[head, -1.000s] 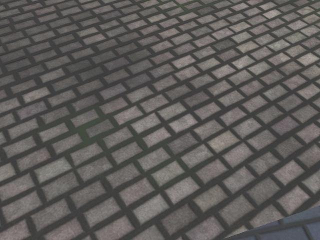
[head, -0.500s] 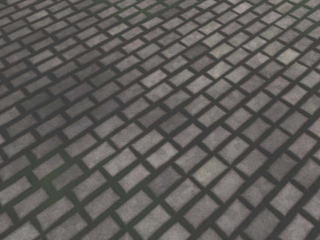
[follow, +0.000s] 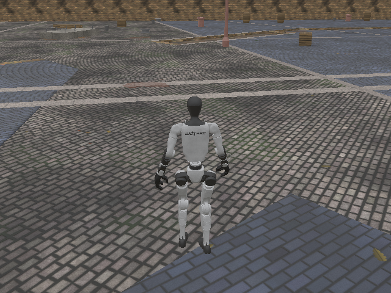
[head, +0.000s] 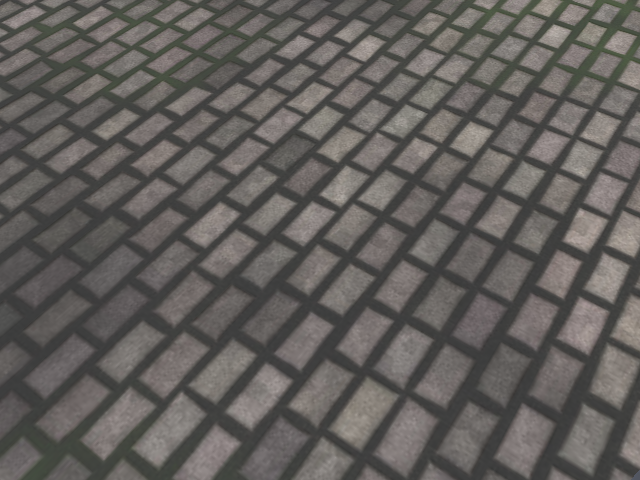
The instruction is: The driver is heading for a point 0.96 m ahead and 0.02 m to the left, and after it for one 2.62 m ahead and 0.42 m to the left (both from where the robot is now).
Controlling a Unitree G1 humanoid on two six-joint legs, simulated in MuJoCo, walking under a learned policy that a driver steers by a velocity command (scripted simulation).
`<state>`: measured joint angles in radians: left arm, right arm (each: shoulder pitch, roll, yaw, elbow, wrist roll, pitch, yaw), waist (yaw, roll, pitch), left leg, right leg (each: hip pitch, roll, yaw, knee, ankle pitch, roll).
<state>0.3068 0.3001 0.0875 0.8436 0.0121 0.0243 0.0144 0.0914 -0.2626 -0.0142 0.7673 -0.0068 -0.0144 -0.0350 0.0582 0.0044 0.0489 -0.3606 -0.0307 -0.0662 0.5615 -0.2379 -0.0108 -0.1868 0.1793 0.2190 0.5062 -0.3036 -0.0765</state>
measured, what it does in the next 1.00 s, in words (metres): walks ahead: left foot, then right foot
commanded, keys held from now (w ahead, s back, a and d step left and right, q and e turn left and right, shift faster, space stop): e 0.08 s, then no key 0.24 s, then w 0.62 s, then s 0.06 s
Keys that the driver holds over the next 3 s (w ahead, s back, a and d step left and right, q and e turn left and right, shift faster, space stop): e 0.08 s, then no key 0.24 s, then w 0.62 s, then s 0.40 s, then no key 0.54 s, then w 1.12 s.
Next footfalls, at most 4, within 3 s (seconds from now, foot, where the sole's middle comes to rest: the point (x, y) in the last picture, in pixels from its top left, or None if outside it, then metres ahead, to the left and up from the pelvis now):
0.02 left None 0.09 0.11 -0.77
0.44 right None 0.01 -0.09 -0.77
0.88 left None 0.31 0.09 -0.77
1.30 right None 0.42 -0.09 -0.77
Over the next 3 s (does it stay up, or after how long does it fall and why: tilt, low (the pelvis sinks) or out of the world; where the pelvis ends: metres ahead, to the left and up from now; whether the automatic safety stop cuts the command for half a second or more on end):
stays up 0.70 -0.01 0.01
